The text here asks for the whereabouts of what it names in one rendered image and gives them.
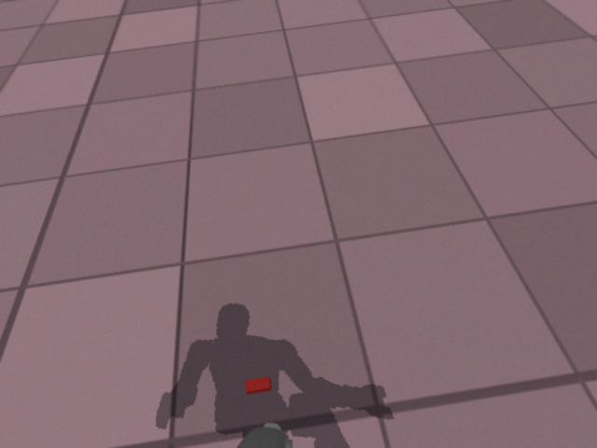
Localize small box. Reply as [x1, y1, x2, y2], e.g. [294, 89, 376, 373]
[245, 376, 271, 395]

